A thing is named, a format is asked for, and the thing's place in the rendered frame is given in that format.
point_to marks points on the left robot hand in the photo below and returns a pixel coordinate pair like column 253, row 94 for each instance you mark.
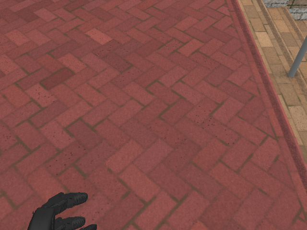
column 44, row 217

